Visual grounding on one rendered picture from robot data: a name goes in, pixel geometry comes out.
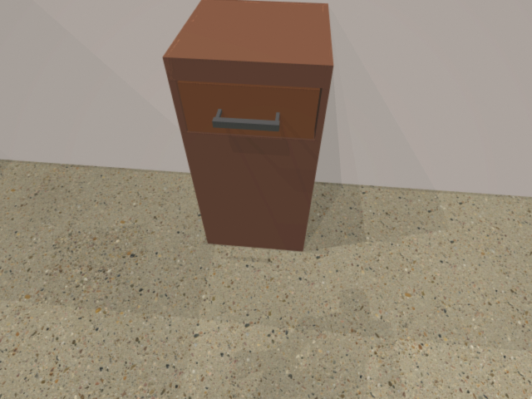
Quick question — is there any drawer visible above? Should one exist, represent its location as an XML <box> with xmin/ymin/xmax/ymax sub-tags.
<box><xmin>177</xmin><ymin>81</ymin><xmax>320</xmax><ymax>139</ymax></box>

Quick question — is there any cabinet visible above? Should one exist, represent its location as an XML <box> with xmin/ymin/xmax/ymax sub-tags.
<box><xmin>163</xmin><ymin>0</ymin><xmax>333</xmax><ymax>251</ymax></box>

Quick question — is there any handle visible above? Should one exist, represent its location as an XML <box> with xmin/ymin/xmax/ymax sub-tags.
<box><xmin>212</xmin><ymin>109</ymin><xmax>280</xmax><ymax>131</ymax></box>

